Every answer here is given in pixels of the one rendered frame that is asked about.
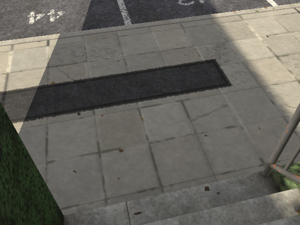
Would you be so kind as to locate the stairs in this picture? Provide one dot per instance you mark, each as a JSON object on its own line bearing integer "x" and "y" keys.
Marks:
{"x": 250, "y": 199}

